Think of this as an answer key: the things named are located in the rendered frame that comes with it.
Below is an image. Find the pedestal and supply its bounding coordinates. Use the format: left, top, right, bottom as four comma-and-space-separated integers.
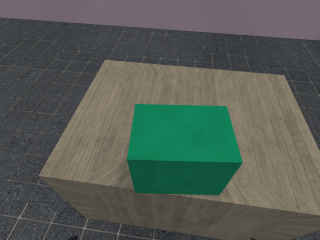
38, 60, 320, 240

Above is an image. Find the carton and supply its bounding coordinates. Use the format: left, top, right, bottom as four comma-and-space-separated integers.
127, 104, 243, 196

